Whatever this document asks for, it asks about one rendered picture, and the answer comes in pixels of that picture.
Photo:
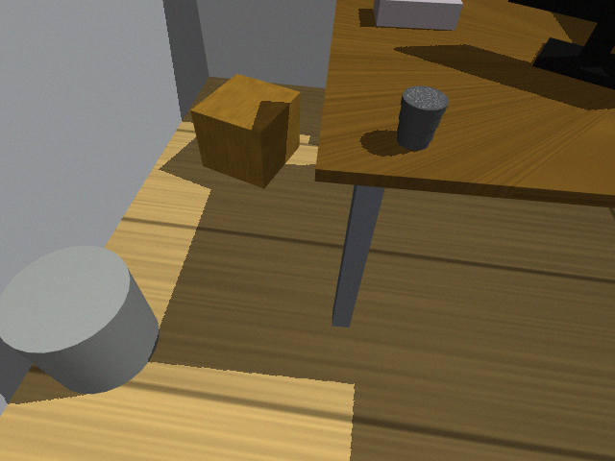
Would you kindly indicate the table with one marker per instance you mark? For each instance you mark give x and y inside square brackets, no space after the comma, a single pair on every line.
[510,130]

